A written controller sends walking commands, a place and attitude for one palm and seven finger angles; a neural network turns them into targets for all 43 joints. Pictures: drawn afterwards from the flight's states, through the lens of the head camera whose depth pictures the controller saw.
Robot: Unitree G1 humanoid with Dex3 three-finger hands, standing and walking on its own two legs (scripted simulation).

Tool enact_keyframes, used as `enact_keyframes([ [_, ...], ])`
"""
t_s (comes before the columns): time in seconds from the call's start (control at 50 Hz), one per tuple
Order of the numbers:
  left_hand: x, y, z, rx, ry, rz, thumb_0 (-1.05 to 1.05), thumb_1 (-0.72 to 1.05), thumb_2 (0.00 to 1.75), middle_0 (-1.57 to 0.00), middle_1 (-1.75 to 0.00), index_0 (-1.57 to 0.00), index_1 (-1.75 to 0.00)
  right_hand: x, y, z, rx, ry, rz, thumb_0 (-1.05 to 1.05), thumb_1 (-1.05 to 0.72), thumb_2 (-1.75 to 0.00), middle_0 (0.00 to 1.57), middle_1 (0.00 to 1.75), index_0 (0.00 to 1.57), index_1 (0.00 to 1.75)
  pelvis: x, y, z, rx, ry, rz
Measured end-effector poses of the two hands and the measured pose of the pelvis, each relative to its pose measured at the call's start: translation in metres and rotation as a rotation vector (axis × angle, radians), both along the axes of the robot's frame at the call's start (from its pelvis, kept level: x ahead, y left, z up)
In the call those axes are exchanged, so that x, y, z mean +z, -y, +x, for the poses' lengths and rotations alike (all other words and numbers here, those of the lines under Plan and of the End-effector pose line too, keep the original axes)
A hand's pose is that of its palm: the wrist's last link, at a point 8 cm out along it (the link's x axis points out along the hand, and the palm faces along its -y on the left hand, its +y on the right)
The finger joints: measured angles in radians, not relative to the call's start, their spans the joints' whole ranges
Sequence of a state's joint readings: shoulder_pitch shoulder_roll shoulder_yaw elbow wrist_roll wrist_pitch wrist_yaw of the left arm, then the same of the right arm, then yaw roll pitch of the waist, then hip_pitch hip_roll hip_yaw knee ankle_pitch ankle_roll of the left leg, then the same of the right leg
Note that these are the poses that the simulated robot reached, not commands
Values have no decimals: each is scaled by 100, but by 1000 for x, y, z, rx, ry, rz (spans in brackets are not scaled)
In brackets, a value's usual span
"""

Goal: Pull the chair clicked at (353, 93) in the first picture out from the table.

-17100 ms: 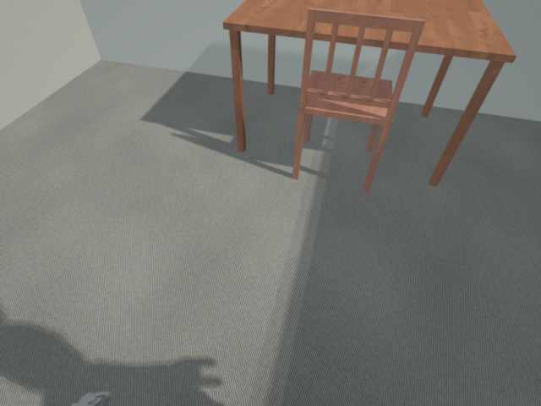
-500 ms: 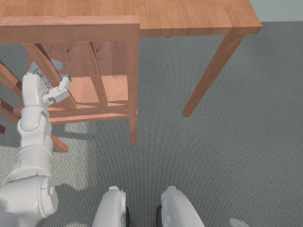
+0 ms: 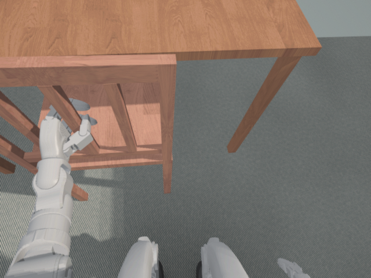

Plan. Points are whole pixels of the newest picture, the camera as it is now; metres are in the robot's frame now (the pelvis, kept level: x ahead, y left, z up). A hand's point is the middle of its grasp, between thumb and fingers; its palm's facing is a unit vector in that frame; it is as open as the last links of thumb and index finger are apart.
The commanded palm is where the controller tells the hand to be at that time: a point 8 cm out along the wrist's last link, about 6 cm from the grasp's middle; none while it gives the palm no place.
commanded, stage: hook a spindle and tug to test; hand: left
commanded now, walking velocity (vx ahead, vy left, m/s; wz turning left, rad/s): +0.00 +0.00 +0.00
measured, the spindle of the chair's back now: (76, 124) +0.44 +0.23 +0.01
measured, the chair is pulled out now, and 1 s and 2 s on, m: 0.03 0.14 0.20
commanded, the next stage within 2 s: step backward, pulling the chair out in 0.14 s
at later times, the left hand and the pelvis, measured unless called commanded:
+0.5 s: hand (88, 139) +0.39 +0.19 +0.03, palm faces +0.20 -0.97 -0.13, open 5.3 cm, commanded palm +0.37 +0.24 +0.02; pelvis +0.01 +0.00 +0.07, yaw +2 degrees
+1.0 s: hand (104, 179) +0.31 +0.15 +0.03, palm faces +0.14 -0.98 -0.16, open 5.3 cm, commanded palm +0.30 +0.20 +0.03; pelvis -0.05 -0.02 +0.09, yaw +2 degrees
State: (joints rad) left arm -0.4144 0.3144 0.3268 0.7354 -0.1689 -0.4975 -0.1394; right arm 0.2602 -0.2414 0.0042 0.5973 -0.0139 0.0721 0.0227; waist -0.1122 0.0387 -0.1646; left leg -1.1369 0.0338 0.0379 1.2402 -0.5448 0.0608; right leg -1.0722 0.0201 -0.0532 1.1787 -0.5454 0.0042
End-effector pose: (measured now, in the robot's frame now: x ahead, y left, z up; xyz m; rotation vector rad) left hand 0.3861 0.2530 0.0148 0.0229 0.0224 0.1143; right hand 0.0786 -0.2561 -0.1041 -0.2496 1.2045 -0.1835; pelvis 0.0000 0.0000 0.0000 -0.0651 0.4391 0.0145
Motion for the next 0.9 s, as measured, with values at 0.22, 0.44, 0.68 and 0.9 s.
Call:
enact_keyframes([
  [0.22,0,2,-11,8,8,4,2,74,82,-46,-145,-43,-145,-4,-3,19,43,37,2,1,-90,-90,20,30,20,30,-2,0,-1,15,2,1],
  [0.44,25,10,-23,131,-343,23,3,71,78,-36,-117,-46,-145,55,-17,16,-35,30,4,1,-90,-90,20,30,20,30,60,-1,9,26,140,26],
  [0.68,32,28,-35,59,-458,77,3,70,76,-35,-117,-49,-145,85,14,-21,-69,-19,-90,1,-90,-90,20,30,20,30,85,0,-5,26,233,29],
  [0.9,33,49,-82,55,-475,76,3,70,76,-33,-119,-50,-145,81,16,-55,-87,-25,-51,1,-90,-90,20,30,20,30,92,12,-35,22,288,37],
])
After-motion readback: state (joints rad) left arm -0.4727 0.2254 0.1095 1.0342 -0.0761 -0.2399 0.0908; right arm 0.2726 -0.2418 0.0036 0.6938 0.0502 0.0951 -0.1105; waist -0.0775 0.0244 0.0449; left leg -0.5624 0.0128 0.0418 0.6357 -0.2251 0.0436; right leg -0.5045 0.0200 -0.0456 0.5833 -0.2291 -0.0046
